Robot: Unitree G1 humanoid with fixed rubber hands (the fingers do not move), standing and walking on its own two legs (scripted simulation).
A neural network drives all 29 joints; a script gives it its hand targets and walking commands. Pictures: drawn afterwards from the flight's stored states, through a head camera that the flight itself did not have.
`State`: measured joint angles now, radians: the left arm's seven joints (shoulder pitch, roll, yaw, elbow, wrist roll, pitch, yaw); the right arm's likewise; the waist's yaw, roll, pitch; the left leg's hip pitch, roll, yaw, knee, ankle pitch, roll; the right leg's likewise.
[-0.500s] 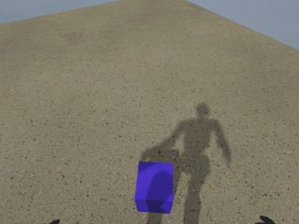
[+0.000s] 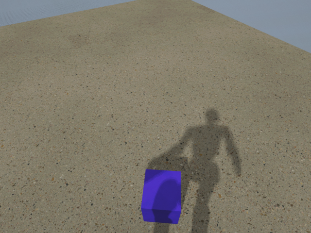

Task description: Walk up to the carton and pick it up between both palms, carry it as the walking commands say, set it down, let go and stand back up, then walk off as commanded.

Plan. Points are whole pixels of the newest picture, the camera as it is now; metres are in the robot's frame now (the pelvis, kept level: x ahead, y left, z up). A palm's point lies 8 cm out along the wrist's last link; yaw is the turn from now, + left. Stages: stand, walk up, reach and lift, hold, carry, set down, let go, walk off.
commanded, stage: walk off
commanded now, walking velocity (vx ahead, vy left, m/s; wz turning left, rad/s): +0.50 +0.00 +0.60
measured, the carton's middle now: (161, 196) +0.43 +0.00 -0.66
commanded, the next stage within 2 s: stand in 1.44 s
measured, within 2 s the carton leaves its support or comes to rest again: rests again in 0.90 s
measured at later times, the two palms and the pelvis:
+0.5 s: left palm out of the picture +0.11 +0.38 -0.15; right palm (210, 184) +0.29 -0.15 -0.13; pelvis +0.15 +0.10 -0.02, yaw +13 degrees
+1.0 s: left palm (43, 149) +0.42 +0.43 -0.11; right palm (186, 131) +0.51 -0.10 -0.14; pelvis +0.40 +0.15 -0.01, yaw +31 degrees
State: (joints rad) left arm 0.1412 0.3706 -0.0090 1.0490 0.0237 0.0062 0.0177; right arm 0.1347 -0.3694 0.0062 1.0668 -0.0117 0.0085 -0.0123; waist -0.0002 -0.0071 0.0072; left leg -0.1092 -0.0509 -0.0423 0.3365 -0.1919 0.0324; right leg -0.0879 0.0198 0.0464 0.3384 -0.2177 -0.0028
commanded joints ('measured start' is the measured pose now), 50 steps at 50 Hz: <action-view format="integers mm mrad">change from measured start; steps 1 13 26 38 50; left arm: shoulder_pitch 50 179 142 -274 88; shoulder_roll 123 106 21 -50 -41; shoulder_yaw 18 56 48 40 60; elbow -15 -8 -153 -310 -229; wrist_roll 16 17 26 1 13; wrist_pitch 6 -72 -58 -41 -79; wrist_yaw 6 11 -32 -49 -5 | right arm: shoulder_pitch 16 -110 122 404 214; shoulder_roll -127 -13 -77 -24 55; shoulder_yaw -20 -35 -76 -74 -83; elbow -20 -195 -168 -108 -225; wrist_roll -3 -21 -1 -9 -17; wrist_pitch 21 -32 -59 -65 -37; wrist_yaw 7 75 23 -4 27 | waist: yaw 17 37 35 -87 17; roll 27 -103 66 118 -104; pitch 64 142 43 62 42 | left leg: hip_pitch -116 -418 -81 190 -530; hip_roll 125 143 266 223 160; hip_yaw -160 70 -256 -265 -14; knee -47 466 -119 -24 898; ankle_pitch -386 -206 112 470 -159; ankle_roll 27 -51 164 169 -9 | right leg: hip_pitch -85 16 -480 -612 21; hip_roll -99 -327 -203 -89 -385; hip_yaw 36 36 -33 -95 121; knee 0 -198 818 374 -91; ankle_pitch -289 -88 -94 -24 106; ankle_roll -10 -103 55 97 -82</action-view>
